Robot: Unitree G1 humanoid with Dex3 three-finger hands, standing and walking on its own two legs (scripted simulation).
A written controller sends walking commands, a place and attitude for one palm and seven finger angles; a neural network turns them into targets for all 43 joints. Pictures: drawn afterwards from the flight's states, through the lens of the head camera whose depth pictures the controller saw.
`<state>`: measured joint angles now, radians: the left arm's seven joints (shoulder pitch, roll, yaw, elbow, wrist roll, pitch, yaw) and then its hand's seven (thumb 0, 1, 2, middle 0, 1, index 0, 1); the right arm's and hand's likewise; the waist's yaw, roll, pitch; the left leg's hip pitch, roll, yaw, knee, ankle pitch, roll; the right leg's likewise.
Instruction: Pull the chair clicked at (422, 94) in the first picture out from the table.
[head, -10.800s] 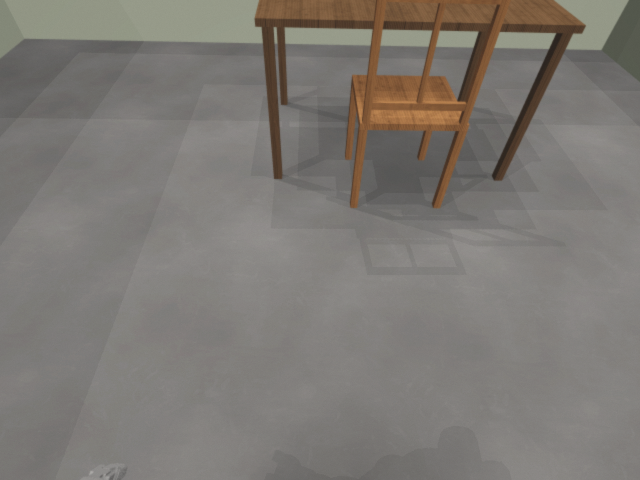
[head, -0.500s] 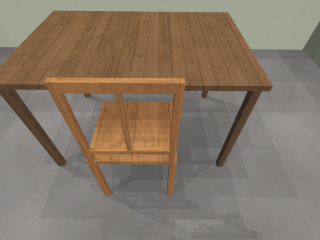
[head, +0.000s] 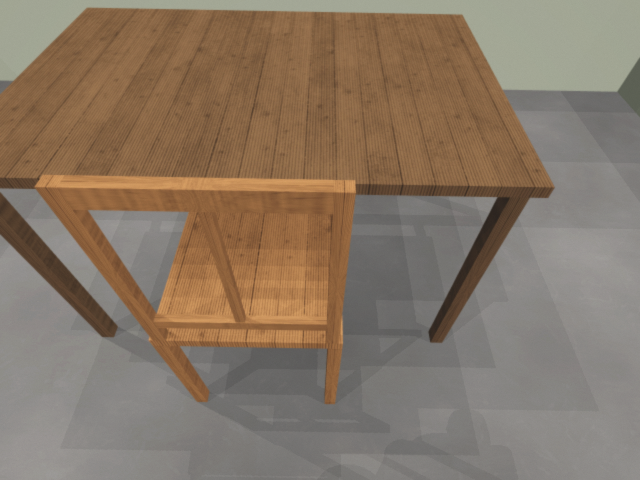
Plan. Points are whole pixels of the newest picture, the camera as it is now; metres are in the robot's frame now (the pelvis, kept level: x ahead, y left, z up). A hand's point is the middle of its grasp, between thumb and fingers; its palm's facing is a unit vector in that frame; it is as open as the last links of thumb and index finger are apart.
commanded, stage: come to a stop and stand still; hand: left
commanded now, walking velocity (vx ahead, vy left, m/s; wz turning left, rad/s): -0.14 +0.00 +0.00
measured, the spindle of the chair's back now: (226, 273) +0.43 +0.19 -0.07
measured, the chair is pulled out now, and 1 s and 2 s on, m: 0.00 0.00 0.00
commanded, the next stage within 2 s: look again from close up in 1.08 s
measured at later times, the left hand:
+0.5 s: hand out of the picture +0.04 +0.22 -0.17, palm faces +0.02 -0.97 -0.26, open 7.4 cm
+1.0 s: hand out of the picture -0.11 +0.23 -0.18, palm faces +0.00 -0.98 -0.19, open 7.4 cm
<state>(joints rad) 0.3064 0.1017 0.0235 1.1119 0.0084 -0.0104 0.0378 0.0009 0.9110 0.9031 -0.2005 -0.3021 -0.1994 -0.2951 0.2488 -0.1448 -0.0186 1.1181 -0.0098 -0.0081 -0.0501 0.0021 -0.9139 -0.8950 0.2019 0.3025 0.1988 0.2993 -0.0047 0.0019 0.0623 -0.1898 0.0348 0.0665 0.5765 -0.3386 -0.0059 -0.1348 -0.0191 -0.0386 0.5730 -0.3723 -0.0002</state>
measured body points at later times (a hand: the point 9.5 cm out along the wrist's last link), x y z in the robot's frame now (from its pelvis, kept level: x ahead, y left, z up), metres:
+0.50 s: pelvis -0.04 +0.02 -0.01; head -0.02 +0.03 +0.44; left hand +0.04 +0.27 -0.15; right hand +0.06 -0.23 -0.14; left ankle -0.05 +0.12 -0.73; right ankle -0.08 -0.11 -0.73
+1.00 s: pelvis -0.08 +0.05 +0.00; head -0.05 +0.07 +0.45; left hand -0.11 +0.28 -0.16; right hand -0.07 -0.18 -0.15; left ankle -0.05 +0.12 -0.73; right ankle -0.08 -0.11 -0.73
